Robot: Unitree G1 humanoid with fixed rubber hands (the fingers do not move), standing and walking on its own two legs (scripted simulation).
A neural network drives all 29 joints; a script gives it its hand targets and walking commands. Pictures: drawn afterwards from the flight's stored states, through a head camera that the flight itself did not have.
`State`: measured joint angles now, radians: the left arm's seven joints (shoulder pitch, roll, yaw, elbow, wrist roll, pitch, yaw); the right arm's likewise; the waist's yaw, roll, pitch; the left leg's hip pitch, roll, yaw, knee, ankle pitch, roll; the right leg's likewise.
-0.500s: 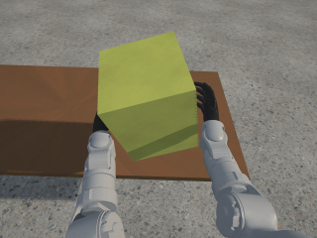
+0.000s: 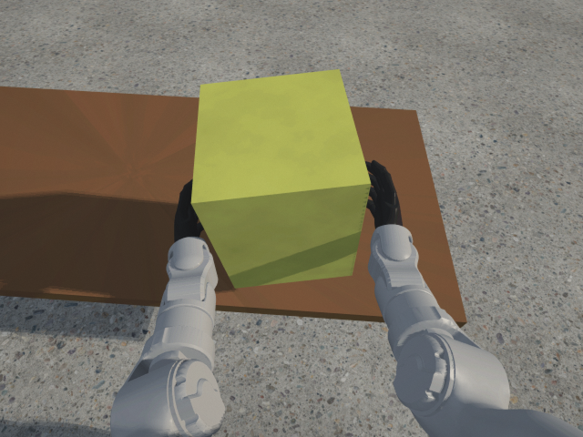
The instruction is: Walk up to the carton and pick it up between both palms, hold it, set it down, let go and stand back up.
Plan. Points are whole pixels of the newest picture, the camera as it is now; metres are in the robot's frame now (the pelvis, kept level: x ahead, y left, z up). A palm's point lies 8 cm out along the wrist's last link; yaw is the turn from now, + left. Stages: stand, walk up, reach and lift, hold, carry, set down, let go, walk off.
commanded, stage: set down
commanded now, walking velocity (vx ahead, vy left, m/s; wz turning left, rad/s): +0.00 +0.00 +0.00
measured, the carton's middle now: (282, 188) +0.46 +0.06 +0.05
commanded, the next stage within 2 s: none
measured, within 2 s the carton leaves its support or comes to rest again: rests again in 1.98 s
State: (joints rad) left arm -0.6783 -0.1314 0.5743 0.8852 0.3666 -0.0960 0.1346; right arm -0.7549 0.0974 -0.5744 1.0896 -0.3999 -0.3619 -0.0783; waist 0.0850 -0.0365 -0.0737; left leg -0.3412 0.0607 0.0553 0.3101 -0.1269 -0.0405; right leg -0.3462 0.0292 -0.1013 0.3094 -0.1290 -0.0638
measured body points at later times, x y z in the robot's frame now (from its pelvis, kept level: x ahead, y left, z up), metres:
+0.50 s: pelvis +0.02 -0.01 -0.01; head +0.13 -0.02 +0.43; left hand +0.40 +0.18 -0.03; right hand +0.46 -0.10 -0.01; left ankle +0.01 +0.14 -0.75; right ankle +0.01 -0.08 -0.75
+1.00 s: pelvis +0.00 +0.00 -0.04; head +0.16 -0.03 +0.38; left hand +0.39 +0.17 -0.09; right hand +0.45 -0.12 -0.08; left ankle +0.01 +0.14 -0.75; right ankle +0.01 -0.08 -0.75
